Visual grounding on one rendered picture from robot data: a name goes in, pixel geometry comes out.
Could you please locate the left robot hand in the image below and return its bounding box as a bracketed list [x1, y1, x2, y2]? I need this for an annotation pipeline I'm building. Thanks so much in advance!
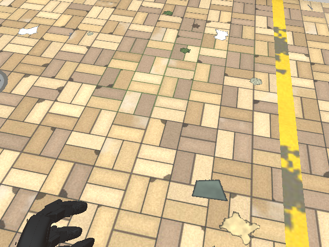
[15, 199, 95, 247]

